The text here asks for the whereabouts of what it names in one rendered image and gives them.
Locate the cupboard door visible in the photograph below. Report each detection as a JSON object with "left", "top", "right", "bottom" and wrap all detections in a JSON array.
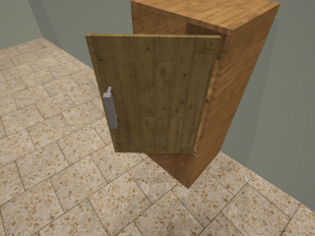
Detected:
[{"left": 85, "top": 33, "right": 221, "bottom": 153}]

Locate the handle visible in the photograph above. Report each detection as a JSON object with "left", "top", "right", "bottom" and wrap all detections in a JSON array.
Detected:
[{"left": 102, "top": 87, "right": 118, "bottom": 129}]

